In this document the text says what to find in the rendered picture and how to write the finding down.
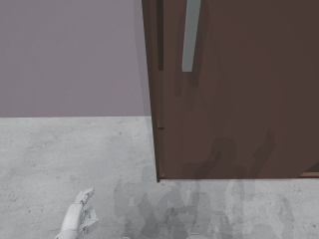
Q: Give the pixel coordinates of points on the wardrobe door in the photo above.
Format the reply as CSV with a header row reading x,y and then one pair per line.
x,y
314,168
249,108

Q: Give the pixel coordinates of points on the robot left hand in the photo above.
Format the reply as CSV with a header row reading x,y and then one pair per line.
x,y
76,213

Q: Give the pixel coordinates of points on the handle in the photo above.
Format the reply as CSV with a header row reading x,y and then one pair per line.
x,y
190,31

